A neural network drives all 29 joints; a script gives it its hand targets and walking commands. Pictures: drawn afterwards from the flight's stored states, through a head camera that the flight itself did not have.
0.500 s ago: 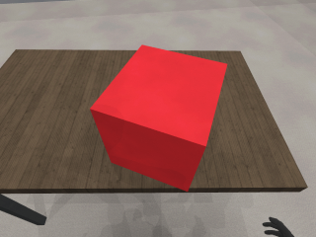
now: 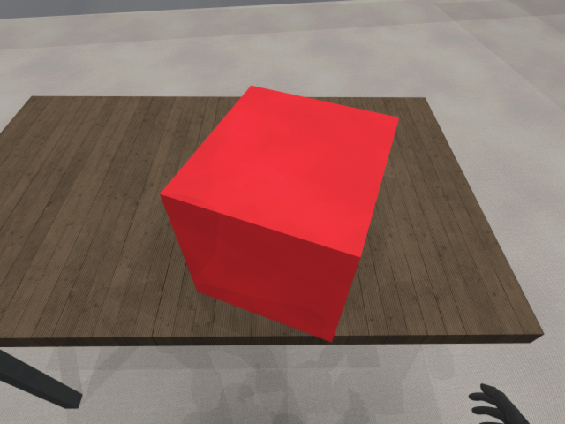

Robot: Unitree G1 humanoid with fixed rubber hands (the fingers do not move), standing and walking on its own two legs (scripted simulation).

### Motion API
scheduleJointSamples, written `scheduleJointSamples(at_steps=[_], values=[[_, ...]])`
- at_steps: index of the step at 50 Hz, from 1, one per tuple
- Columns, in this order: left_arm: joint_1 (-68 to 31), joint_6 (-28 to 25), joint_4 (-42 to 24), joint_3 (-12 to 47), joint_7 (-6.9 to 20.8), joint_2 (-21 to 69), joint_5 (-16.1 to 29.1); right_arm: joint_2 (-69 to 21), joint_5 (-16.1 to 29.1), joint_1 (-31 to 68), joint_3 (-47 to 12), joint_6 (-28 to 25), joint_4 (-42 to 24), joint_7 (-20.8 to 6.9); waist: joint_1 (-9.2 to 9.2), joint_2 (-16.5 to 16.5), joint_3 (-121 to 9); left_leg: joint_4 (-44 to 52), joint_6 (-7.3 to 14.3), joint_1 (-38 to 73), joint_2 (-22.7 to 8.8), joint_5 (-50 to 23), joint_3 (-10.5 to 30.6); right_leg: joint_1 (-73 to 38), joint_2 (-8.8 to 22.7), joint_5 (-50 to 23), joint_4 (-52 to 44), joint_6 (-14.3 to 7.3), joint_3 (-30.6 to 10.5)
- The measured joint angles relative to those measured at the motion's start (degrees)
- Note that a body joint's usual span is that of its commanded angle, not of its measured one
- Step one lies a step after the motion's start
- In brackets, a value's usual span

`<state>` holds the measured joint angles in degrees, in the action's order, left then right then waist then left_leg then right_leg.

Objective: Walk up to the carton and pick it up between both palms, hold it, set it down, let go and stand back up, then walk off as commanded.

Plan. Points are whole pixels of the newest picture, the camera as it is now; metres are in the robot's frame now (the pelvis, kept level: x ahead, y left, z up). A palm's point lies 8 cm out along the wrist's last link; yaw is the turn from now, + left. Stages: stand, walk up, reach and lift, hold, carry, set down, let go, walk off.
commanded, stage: walk up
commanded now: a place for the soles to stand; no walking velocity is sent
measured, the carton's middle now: (290, 211) +0.42 +0.00 +0.05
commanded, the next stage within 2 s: reach and lift in 0.90 s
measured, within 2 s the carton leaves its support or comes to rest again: neither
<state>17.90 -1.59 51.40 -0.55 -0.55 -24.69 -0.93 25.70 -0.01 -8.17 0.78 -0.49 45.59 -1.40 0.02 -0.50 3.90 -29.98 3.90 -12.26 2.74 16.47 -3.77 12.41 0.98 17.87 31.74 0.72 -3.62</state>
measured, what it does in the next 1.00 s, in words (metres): stands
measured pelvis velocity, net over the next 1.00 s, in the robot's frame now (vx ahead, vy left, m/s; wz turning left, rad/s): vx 0.00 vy -0.01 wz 0.01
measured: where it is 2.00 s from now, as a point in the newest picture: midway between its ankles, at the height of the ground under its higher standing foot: outside the picture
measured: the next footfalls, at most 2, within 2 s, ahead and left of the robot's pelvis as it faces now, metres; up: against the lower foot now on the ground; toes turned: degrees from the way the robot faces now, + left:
none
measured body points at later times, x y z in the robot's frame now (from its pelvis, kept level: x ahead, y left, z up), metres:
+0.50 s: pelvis +0.01 -0.01 +0.00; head +0.03 -0.02 +0.45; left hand +0.08 +0.31 -0.10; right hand +0.14 -0.34 -0.09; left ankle +0.00 +0.08 -0.73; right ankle -0.01 -0.14 -0.73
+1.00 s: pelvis +0.00 -0.01 +0.00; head +0.03 -0.01 +0.44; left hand +0.09 +0.31 -0.10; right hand +0.14 -0.33 -0.10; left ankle +0.00 +0.08 -0.73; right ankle -0.01 -0.14 -0.73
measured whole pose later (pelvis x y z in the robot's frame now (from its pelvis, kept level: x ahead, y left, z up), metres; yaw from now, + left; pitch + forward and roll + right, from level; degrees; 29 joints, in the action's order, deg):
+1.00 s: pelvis +0.00 -0.01 +0.00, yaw +0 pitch -1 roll +0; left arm 14.0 11.0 39.4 -2.1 0.1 -23.9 -2.5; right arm 25.7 -0.4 -7.5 1.5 -11.2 52.9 -1.6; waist 0.1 -0.7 5.0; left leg -34.4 2.2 -14.6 1.2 18.5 -2.9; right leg 13.6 -0.2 19.1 34.0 0.7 -2.2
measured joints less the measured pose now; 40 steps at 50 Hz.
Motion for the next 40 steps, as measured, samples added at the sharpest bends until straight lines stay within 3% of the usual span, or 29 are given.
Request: scheduleJointSamples(at_steps=[11, 40], values=[[-0.1, 0.3, -1.1, -0.1, 1.4, 0.0, -0.1, 0.0, 0.0, -1.3, 0.0, -1.5, 0.0, 1.5, 0.01, 0.1, 0.0, 0.5, -1.7, 0.5, -1.1, 0.5, 0.0, 0.0, -0.8, 0.7, 0.1, 0.0, 0.3], [-1.0, 1.1, -3.5, 0.0, 1.9, 0.0, -0.1, 0.0, 0.0, -1.4, 0.0, -2.1, 0.0, 1.7, 0.01, 0.1, 0.0, -1.3, -1.2, 0.5, -1.5, 1.3, 0.0, -0.8, -1.2, 0.6, 0.1, 0.0, 0.4]])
